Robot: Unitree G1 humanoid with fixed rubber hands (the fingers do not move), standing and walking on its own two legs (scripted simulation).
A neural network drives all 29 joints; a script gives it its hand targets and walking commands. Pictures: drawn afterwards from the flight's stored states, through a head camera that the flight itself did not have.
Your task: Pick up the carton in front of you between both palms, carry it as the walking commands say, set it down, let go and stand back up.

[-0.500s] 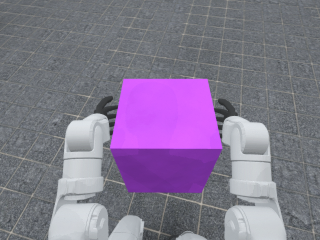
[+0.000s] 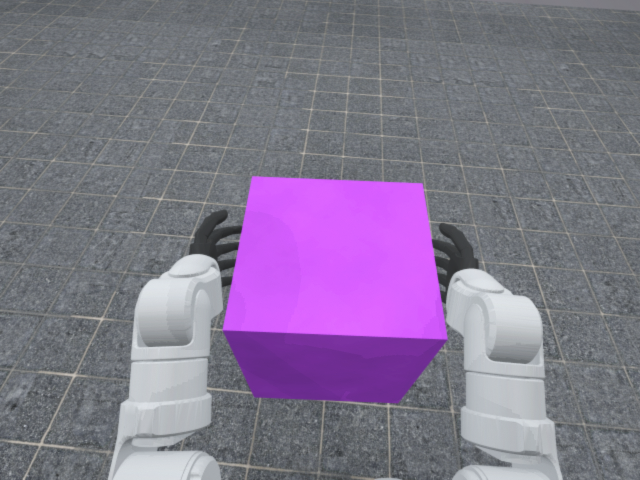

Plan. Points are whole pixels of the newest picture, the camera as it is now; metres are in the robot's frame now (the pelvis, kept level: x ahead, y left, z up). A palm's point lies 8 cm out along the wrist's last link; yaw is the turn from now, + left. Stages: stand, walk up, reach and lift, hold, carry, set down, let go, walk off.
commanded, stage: carry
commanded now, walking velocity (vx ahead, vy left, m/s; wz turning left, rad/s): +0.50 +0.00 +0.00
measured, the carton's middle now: (331, 299) +0.35 -0.02 +0.02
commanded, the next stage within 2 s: none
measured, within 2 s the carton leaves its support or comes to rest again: neither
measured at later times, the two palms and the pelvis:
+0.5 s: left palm (253, 168) +0.55 +0.09 +0.07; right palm (437, 163) +0.57 -0.20 +0.06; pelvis +0.30 -0.08 +0.00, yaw +4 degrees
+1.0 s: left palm (244, 64) +0.88 +0.14 +0.07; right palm (386, 65) +0.87 -0.16 +0.08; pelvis +0.61 -0.01 +0.00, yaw +0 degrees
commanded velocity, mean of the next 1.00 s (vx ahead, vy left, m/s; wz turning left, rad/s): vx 0.50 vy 0.00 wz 0.00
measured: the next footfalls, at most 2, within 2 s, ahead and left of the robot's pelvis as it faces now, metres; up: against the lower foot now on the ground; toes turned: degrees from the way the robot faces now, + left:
right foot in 0.30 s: +0.37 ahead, -0.15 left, +0.00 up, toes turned -9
left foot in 0.82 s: +0.68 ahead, +0.07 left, +0.00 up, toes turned +13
